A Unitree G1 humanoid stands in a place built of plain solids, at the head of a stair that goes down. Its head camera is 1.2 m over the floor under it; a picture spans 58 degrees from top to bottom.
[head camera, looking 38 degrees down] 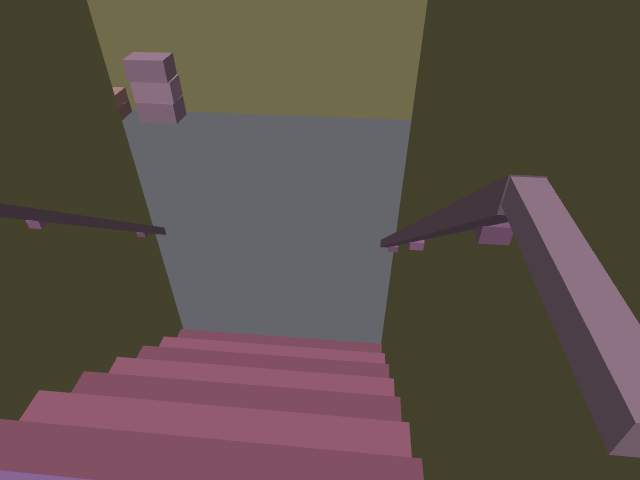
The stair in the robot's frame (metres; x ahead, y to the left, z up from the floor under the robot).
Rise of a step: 0.19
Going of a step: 0.23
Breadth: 1.50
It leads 5 degrees to the right of straight ahead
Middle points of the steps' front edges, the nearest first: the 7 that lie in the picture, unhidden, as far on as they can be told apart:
0.72 0.42 -0.19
0.95 0.40 -0.38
1.18 0.38 -0.57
1.40 0.36 -0.76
1.63 0.34 -0.95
1.85 0.32 -1.14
2.08 0.30 -1.33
